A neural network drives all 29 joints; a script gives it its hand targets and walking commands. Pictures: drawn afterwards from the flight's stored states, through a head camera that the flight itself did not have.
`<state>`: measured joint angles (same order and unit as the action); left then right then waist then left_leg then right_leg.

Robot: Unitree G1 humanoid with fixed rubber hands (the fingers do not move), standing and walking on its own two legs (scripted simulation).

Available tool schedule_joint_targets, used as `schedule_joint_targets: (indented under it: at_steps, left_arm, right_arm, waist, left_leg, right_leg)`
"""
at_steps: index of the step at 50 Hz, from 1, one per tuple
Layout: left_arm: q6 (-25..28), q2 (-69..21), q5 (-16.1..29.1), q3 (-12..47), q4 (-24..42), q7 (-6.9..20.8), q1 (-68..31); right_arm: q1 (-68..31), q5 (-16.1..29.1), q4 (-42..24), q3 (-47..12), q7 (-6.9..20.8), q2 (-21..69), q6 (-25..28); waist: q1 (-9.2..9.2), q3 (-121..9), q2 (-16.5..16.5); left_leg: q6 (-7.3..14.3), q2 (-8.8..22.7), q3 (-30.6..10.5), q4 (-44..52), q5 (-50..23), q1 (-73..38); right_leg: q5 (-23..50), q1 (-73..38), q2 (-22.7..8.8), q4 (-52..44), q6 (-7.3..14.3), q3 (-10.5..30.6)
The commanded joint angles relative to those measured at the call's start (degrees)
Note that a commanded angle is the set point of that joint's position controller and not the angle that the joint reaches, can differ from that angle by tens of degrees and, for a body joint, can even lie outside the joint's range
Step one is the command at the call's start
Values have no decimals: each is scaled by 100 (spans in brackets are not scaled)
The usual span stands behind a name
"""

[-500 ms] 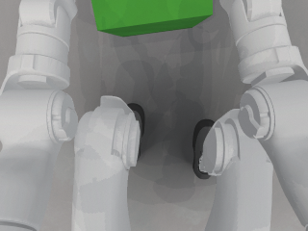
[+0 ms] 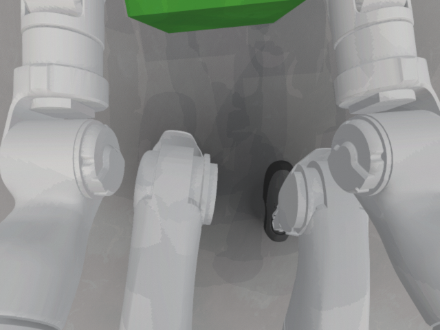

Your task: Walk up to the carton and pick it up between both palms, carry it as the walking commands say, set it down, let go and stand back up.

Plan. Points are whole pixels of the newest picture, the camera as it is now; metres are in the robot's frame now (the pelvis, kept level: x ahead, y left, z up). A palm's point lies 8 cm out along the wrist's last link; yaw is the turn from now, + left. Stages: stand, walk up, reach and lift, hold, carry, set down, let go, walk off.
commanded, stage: reach and lift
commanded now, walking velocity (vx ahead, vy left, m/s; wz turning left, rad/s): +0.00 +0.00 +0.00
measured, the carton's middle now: out of the picture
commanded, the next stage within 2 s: none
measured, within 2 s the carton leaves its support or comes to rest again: neither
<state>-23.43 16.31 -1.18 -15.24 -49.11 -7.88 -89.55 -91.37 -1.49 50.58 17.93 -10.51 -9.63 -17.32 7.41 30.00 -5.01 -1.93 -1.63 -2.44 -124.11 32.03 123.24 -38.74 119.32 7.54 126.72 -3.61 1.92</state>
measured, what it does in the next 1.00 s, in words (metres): rises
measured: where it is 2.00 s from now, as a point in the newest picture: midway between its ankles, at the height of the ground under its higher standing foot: (229, 203)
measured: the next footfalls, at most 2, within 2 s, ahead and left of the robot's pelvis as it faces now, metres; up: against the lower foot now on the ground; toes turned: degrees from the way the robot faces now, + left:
none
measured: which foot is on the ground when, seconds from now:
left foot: down 0.00-1.00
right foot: down 0.00-1.00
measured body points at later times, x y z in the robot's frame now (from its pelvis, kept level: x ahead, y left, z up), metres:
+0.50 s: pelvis -0.01 +0.00 +0.05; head +0.36 +0.06 +0.28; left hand +0.54 +0.24 -0.10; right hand +0.59 -0.04 -0.09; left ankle +0.12 +0.13 -0.35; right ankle +0.10 -0.12 -0.35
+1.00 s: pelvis -0.03 +0.00 +0.09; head +0.33 +0.07 +0.34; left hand +0.52 +0.23 -0.04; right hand +0.57 -0.04 -0.02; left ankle +0.12 +0.13 -0.35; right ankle +0.10 -0.12 -0.35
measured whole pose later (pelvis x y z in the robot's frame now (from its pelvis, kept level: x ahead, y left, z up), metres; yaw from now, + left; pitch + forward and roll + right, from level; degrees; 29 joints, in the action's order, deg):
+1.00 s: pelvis -0.03 +0.00 +0.09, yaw +1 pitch +27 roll -3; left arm -32.1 8.7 -7.8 -20.9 -34.8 -8.4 -84.7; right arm -86.4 -5.3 38.2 23.2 -6.2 -7.7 -25.9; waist 6.4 30.0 -3.4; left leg -3.0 -4.6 -5.6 -106.0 25.2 107.8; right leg -31.6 103.6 8.3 107.6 -4.2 2.2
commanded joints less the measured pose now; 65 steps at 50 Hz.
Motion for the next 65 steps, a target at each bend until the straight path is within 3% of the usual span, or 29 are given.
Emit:
schedule_joint_targets:
  at_steps: [1, 2, 5, 8, 9, 11, 12, 13, 17, 19, 22, 26, 27, 28, 29, 30, 36, 41, 44, 46, 49, 50, 51, 59, 64, 65]
  left_arm:
    - [422, -5366, 1073, 2120, 1639, 2082, -4493]
    - [416, -5448, 1208, 2269, 1922, 2050, -4575]
    - [347, -5502, 1264, 2393, 2192, 1938, -4675]
    - [233, -5587, 1133, 2293, 2010, 1838, -4460]
    - [217, -5570, 1161, 2380, 2213, 1806, -4542]
    - [147, -5604, 986, 2241, 1990, 1780, -4401]
    - [134, -5718, 1040, 2374, 2203, 1754, -4383]
    - [95, -5702, 905, 2285, 2033, 1748, -4281]
    - [56, -5733, 800, 2155, 2092, 1830, -4196]
    - [31, -5731, 766, 2135, 2163, 1857, -4227]
    - [11, -5734, 703, 1965, 1951, 1974, -4189]
    - [-6, -5674, 769, 2070, 2259, 2021, -4447]
    - [-34, -5761, 801, 2106, 2160, 2031, -4441]
    - [-40, -5663, 801, 2082, 2253, 2022, -4506]
    - [-98, -5766, 865, 2124, 2189, 2047, -4487]
    - [-107, -5696, 779, 1989, 2096, 2047, -4571]
    - [-295, -5887, 745, 2145, 2246, 2042, -4646]
    - [-410, -6193, 716, 2209, 2190, 2010, -4410]
    - [-411, -6426, 828, 2398, 2493, 1987, -4408]
    - [-405, -6500, 863, 2464, 2556, 1952, -4357]
    - [-364, -6498, 764, 2443, 2400, 1944, -4230]
    - [-355, -6582, 822, 2561, 2527, 1929, -4209]
    - [-350, -6628, 840, 2584, 2548, 1928, -4265]
    - [-326, -6788, 856, 2620, 2423, 1878, -4052]
    - [-389, -6996, 790, 2544, 2163, 1881, -3872]
    - [-409, -6950, 802, 2594, 2307, 1866, -3822]
  right_arm:
    - [-3785, 721, -794, -2217, 1595, 5927, -158]
    - [-4059, 884, -1268, -2430, 1597, 5910, -139]
    - [-4284, 996, -1584, -2575, 1589, 5778, -173]
    - [-4256, 938, -1623, -2547, 1602, 5645, -249]
    - [-4144, 980, -1640, -2596, 1618, 5761, -288]
    - [-3963, 851, -1358, -2372, 1668, 5745, -339]
    - [-3988, 957, -1544, -2523, 1692, 5842, -369]
    - [-3872, 858, -1307, -2413, 1705, 5819, -412]
    - [-3416, 667, -919, -2241, 1762, 6140, -562]
    - [-3466, 646, -1103, -2284, 1747, 6257, -592]
    - [-3562, 520, -988, -2178, 1705, 6291, -628]
    - [-3848, 674, -1485, -2499, 1655, 6398, -674]
    - [-3961, 662, -1511, -2511, 1640, 6366, -688]
    - [-3978, 736, -1574, -2603, 1627, 6444, -711]
    - [-4113, 712, -1660, -2560, 1614, 6315, -740]
    - [-4012, 619, -1420, -2447, 1610, 6360, -781]
    - [-4092, 765, -1591, -2564, 1746, 6434, -928]
    - [-3740, 707, -1197, -2425, 1903, 6477, -1004]
    - [-3667, 738, -1405, -2536, 1972, 6535, -983]
    - [-3671, 786, -1479, -2544, 1991, 6536, -944]
    - [-3302, 637, -1069, -2348, 2046, 6577, -917]
    - [-3446, 731, -1412, -2514, 2045, 6587, -863]
    - [-3406, 690, -1392, -2468, 2042, 6541, -849]
    - [-3322, 651, -1438, -2553, 2028, 6598, -848]
    - [-3360, 639, -1407, -2542, 2057, 6605, -863]
    - [-3380, 692, -1574, -2668, 2073, 6708, -884]
  waist:
    - [283, -10891, 254]
    - [338, -11489, 258]
    - [305, -12061, 404]
    - [304, -12054, 392]
    - [272, -12258, 443]
    - [305, -12040, 632]
    - [294, -12408, 618]
    - [310, -12148, 711]
    - [230, -11979, 528]
    - [302, -12288, 474]
    - [262, -11958, 288]
    - [362, -12624, 226]
    - [273, -12621, 152]
    - [329, -12746, 103]
    - [221, -12743, 88]
    - [247, -12523, 47]
    - [306, -13199, 344]
    - [168, -13301, 466]
    - [44, -13695, 497]
    - [96, -13736, 580]
    - [-24, -13258, 588]
    - [18, -13474, 619]
    - [-60, -13512, 621]
    - [-153, -13523, 490]
    - [-146, -13381, 541]
    - [-57, -13572, 524]
  left_leg:
    - [29, -324, 808, 1087, -3099, -5584]
    - [17, -353, 772, 1067, -3416, -5994]
    - [3, -367, 663, 1054, -4028, -6741]
    - [-23, -364, 619, 1192, -4005, -6949]
    - [-39, -342, 579, 1236, -4128, -7195]
    - [-60, -346, 600, 1301, -4141, -7168]
    - [-74, -372, 572, 1378, -4304, -7560]
    - [-78, -355, 597, 1390, -4226, -7397]
    - [-59, -405, 732, 1647, -3695, -6817]
    - [-51, -446, 822, 1726, -3650, -6659]
    - [6, -479, 876, 1904, -3132, -5959]
    - [42, -533, 957, 1989, -2972, -5927]
    - [55, -548, 942, 2026, -2830, -5840]
    - [60, -528, 969, 2029, -2819, -5851]
    - [62, -544, 936, 2118, -2665, -5856]
    - [79, -526, 949, 2166, -2429, -5685]
    - [30, -519, 941, 2446, -2352, -6408]
    - [-31, -504, 824, 2670, -2333, -6934]
    - [-62, -512, 743, 2716, -2642, -7381]
    - [-67, -535, 735, 2794, -2814, -7566]
    - [-86, -506, 635, 2911, -2638, -7590]
    - [-88, -528, 633, 2941, -2726, -7751]
    - [-111, -536, 615, 2958, -2787, -7779]
    - [-82, -554, 582, 3245, -2510, -7961]
    - [-62, -545, 556, 3484, -2156, -7913]
    - [-62, -561, 546, 3544, -2271, -8184]
  right_leg:
    - [2108, -3083, 351, -1219, 356, -783]
    - [2272, -3225, 352, -1209, 357, -792]
    - [2304, -3119, 385, -1247, 363, -800]
    - [2075, -2922, 400, -1393, 376, -835]
    - [2105, -2949, 405, -1408, 381, -840]
    - [1920, -2545, 394, -1558, 421, -829]
    - [1991, -2622, 421, -1593, 403, -886]
    - [1901, -2441, 417, -1646, 420, -849]
    - [1978, -2812, 459, -1872, 399, -846]
    - [2221, -3206, 451, -1959, 382, -789]
    - [2212, -3516, 429, -2108, 347, -735]
    - [2413, -4215, 390, -2245, 324, -625]
    - [2325, -4251, 386, -2285, 322, -647]
    - [2365, -4399, 368, -2311, 314, -615]
    - [2237, -4471, 359, -2372, 300, -637]
    - [2026, -4384, 338, -2448, 312, -600]
    - [1937, -4504, 350, -2659, 333, -647]
    - [1806, -4238, 376, -2848, 363, -744]
    - [2023, -4325, 407, -2941, 363, -758]
    - [2117, -4297, 416, -3006, 378, -744]
    - [1899, -3963, 426, -3117, 373, -750]
    - [1985, -4109, 429, -3167, 372, -726]
    - [2039, -4139, 436, -3189, 385, -732]
    - [1858, -4514, 429, -3524, 367, -704]
    - [1634, -4689, 391, -3742, 359, -655]
    - [1708, -4774, 394, -3781, 361, -651]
